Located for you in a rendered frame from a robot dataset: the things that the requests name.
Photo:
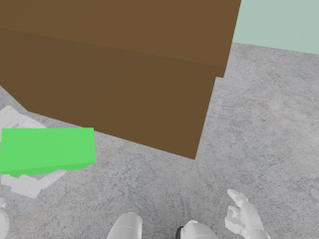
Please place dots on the robot left forearm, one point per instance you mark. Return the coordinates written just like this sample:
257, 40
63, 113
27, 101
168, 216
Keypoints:
5, 217

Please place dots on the left robot thigh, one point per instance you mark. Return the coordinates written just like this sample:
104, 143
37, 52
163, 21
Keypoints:
128, 226

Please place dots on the table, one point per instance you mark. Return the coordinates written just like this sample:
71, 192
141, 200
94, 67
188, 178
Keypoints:
139, 70

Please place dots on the robot right hand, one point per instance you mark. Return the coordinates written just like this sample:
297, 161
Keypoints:
240, 221

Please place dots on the right robot thigh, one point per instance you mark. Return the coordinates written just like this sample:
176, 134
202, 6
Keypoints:
196, 231

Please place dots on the sponge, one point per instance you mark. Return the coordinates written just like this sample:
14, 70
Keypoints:
33, 151

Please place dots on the robot thigh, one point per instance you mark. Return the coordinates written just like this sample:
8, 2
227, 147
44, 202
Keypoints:
196, 231
128, 226

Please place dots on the robot right forearm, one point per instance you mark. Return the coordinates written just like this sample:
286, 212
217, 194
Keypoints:
256, 233

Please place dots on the robot left hand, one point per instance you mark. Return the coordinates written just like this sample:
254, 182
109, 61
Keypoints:
26, 185

